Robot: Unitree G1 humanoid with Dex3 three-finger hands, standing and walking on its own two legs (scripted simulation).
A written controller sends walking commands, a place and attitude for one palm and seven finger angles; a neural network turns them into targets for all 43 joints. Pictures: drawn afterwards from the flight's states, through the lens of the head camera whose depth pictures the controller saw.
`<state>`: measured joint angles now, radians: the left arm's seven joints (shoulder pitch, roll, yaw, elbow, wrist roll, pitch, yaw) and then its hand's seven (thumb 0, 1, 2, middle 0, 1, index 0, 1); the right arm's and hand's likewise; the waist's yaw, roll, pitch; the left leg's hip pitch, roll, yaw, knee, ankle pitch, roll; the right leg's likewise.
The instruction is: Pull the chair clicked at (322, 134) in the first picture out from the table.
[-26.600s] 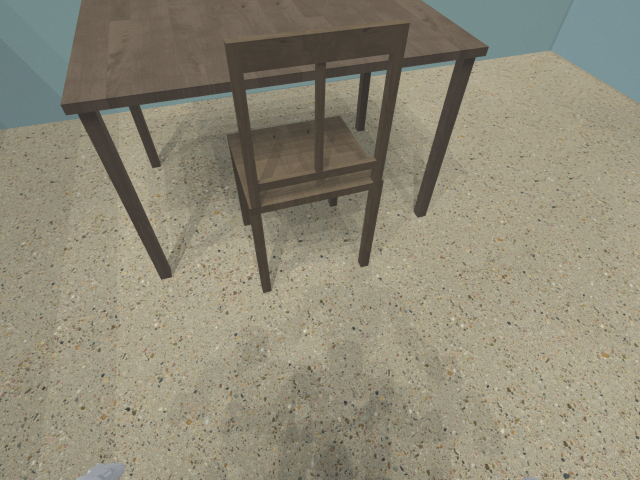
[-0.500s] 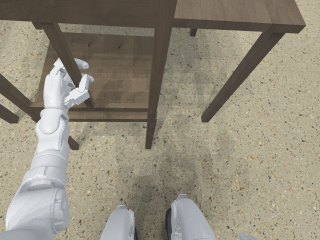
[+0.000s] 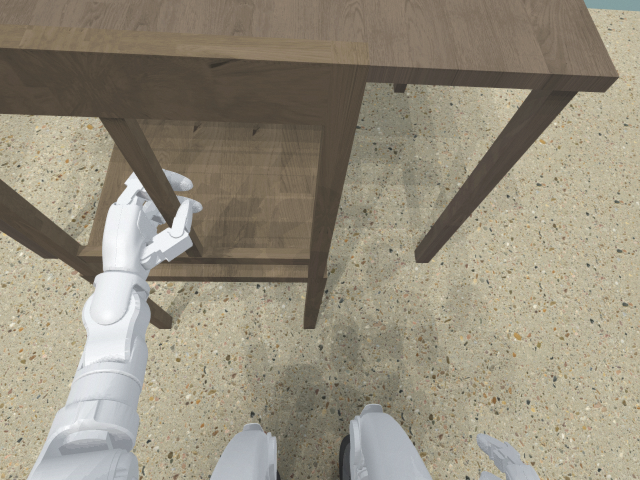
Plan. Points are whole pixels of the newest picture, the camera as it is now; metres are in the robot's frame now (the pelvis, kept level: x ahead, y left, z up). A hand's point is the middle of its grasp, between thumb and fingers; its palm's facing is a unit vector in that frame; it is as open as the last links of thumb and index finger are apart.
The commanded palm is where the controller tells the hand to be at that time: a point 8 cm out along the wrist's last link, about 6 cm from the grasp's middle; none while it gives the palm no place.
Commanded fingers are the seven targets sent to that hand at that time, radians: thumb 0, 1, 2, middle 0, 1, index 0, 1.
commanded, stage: hook a spindle and tug to test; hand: left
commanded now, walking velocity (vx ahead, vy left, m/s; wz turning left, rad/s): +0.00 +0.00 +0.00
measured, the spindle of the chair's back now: (166, 201) +0.44 +0.18 +0.02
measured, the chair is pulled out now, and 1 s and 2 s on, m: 0.02 0.16 0.21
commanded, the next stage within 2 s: step backward, pulling the chair out in 0.04 s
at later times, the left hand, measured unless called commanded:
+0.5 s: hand (197, 248) +0.38 +0.14 +0.02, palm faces +0.04 -0.99 -0.10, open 5.1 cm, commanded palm +0.36 +0.19 +0.01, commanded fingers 0.00 0.90 0.90 -0.50 -1.45 -0.50 -1.45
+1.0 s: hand (227, 333) +0.28 +0.10 +0.02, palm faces -0.03 -0.99 -0.14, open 5.0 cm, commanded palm +0.28 +0.15 +0.02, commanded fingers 0.00 0.90 0.90 -0.50 -1.45 -0.50 -1.45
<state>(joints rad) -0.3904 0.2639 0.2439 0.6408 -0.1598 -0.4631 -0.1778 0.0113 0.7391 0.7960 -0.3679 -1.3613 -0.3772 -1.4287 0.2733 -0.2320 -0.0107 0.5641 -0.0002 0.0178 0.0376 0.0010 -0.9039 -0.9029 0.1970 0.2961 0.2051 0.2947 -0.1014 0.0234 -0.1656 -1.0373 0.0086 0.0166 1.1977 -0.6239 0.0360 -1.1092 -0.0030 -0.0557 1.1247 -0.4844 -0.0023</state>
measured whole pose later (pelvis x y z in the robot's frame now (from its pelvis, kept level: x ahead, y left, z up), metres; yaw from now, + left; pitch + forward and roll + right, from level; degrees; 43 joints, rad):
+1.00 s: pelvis -0.07 -0.01 +0.08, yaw +0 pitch +7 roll +0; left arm -0.44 0.15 -0.01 0.99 -0.08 -0.22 0.09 0.02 0.73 0.77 -0.26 -1.11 -0.50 -1.44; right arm 0.25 -0.25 0.00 0.68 0.07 0.09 -0.13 0.00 -0.90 -0.90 0.20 0.30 0.21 0.29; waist -0.08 0.01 0.04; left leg -0.48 -0.02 0.06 0.63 -0.27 0.03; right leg -0.56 -0.02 -0.02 0.58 -0.15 0.00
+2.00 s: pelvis -0.13 +0.00 +0.08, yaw -1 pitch +2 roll +1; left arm -0.49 0.15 -0.03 1.00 -0.04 -0.21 0.09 0.02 0.67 0.80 -0.27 -1.18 -0.50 -1.44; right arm 0.18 -0.19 0.01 0.72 0.03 0.01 -0.12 0.00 -0.90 -0.90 0.20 0.30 0.21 0.30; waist -0.04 -0.01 0.13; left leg -0.42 0.03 0.08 0.69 -0.31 -0.01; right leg -0.53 -0.04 -0.02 0.66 -0.18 0.00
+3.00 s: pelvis -0.27 +0.02 +0.09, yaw -6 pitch +2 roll -2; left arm -0.44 0.17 0.03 0.98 -0.04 -0.22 0.08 0.03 0.68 0.81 -0.27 -1.14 -0.50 -1.44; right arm 0.17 -0.17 0.02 0.73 0.01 0.01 -0.08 0.00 -0.90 -0.90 0.20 0.30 0.21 0.30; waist -0.03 0.05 0.16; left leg -0.38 0.11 0.02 0.60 -0.25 -0.05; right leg -0.31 0.02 -0.04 0.51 -0.24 -0.01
